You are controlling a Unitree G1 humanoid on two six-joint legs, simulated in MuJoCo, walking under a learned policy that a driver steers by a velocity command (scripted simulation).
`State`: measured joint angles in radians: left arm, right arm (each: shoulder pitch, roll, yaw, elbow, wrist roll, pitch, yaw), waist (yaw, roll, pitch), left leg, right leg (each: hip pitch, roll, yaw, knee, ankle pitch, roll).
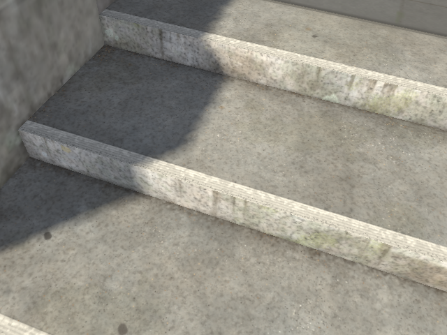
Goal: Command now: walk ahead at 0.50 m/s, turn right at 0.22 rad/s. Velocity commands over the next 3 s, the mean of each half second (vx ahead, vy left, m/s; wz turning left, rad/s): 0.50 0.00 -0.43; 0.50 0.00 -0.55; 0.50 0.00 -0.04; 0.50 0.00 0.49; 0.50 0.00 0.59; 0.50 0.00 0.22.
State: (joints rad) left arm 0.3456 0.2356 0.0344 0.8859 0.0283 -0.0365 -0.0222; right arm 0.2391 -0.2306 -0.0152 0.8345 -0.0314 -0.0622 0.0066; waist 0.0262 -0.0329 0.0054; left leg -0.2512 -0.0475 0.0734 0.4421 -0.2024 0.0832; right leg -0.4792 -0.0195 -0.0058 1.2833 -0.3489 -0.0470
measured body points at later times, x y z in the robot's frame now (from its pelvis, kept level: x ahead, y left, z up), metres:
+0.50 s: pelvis +0.28 -0.07 +0.04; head +0.30 -0.06 +0.49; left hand +0.47 +0.10 -0.09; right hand +0.21 -0.31 -0.09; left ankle +0.16 +0.11 -0.50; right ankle +0.32 -0.11 -0.61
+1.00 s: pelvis +0.58 -0.15 +0.13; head +0.58 -0.16 +0.58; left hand +0.78 +0.02 +0.00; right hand +0.52 -0.42 +0.00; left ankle +0.63 -0.05 -0.61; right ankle +0.44 -0.19 -0.39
